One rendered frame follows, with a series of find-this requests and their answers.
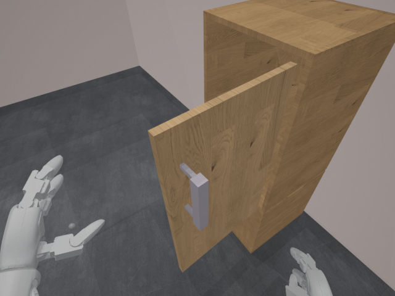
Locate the cupboard door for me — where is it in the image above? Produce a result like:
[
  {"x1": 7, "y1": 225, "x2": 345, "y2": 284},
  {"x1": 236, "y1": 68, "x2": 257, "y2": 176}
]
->
[{"x1": 148, "y1": 62, "x2": 297, "y2": 272}]

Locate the handle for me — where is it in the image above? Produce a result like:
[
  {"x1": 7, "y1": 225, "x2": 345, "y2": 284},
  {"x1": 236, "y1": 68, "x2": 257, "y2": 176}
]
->
[{"x1": 180, "y1": 162, "x2": 209, "y2": 231}]

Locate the robot left forearm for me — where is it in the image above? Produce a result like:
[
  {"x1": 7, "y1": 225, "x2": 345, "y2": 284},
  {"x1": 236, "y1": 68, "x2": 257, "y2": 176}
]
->
[{"x1": 0, "y1": 268, "x2": 41, "y2": 296}]

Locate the robot left hand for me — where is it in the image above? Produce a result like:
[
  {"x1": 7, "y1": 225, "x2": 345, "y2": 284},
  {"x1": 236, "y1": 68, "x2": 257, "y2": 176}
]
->
[{"x1": 0, "y1": 155, "x2": 105, "y2": 271}]

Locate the robot right hand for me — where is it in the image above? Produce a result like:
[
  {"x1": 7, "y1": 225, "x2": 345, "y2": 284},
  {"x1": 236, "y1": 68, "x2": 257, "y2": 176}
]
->
[{"x1": 285, "y1": 247, "x2": 333, "y2": 296}]

